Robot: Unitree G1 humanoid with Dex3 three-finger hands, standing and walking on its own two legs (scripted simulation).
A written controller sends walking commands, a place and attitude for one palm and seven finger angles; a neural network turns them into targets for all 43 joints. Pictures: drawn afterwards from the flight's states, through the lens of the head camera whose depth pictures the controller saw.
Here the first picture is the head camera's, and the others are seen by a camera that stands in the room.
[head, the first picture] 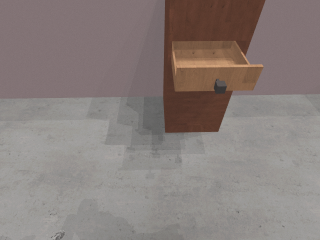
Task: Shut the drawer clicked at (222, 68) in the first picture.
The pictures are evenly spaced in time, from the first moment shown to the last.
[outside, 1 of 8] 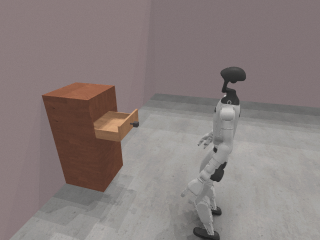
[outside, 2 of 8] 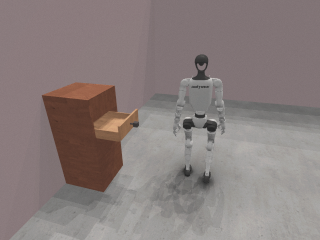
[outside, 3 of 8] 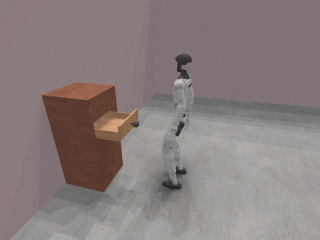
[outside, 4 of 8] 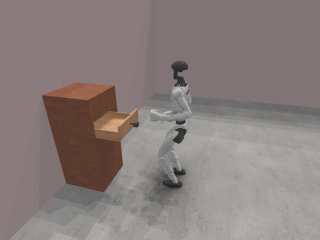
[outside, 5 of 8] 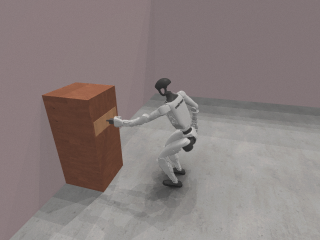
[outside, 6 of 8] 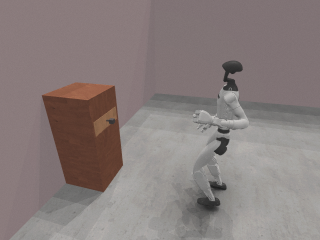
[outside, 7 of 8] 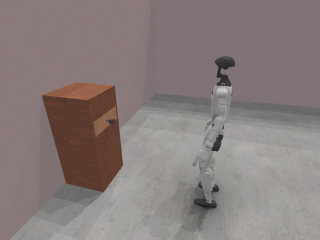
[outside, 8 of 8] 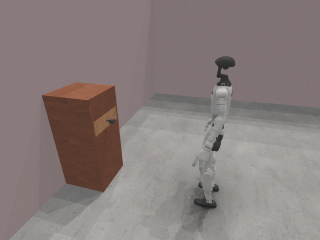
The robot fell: no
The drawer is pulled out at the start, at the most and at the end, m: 0.24 0.24 0.00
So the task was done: yes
